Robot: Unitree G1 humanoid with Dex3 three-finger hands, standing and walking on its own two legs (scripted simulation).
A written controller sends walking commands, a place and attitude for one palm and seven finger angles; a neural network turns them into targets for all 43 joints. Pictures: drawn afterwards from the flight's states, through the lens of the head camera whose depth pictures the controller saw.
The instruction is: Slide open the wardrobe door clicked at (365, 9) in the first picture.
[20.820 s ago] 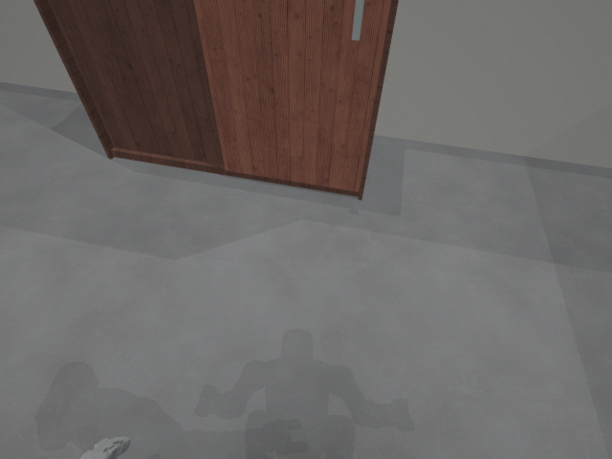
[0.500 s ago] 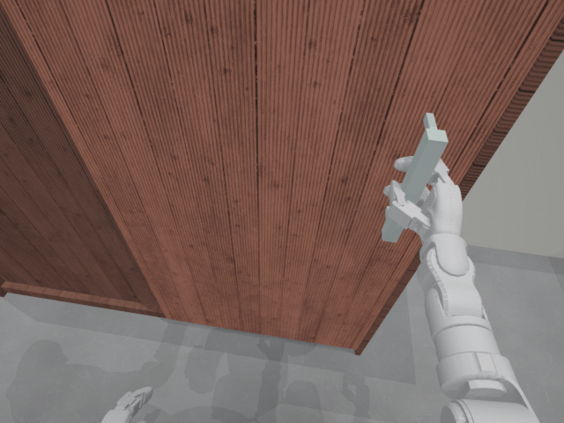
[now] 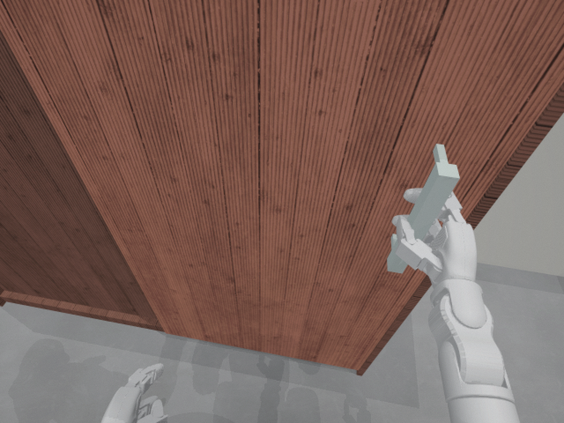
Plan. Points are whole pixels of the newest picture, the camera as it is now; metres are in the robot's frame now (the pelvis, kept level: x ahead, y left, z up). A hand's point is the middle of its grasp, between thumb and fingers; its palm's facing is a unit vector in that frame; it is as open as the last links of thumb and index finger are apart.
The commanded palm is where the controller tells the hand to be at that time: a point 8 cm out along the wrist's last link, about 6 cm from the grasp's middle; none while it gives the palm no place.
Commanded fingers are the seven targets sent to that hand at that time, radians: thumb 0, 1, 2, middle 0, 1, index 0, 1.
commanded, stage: tug the door sideways, standing still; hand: right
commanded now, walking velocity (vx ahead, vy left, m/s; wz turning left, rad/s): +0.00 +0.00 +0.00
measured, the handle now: (415, 214) +0.41 -0.15 +0.10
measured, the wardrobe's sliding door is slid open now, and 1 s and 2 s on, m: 0.00 0.00 0.05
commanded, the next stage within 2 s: step sideways, sliding the door along in 0.60 s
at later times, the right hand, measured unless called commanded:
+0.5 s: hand (402, 239) +0.35 -0.12 +0.11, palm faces +0.14 +0.99 -0.01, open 6.1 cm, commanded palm +0.33 -0.11 +0.11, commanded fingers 0.00 -0.90 -0.90 0.45 1.40 0.45 1.40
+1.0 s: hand (401, 240) +0.35 -0.12 +0.11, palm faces +0.15 +0.98 -0.09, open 6.2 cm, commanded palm +0.33 -0.14 +0.11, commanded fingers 0.00 -0.90 -0.90 0.45 1.40 0.45 1.40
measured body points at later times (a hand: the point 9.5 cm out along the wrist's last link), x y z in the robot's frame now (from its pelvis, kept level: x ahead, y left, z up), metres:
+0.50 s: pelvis -0.01 -0.01 -0.01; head +0.01 +0.00 +0.44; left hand +0.16 +0.19 -0.12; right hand +0.34 -0.18 +0.11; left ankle -0.07 +0.11 -0.73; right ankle -0.04 -0.13 -0.73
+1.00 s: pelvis -0.04 +0.02 -0.02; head -0.02 +0.04 +0.43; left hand +0.09 +0.24 -0.15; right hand +0.34 -0.18 +0.11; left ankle -0.07 +0.11 -0.73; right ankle -0.04 -0.13 -0.73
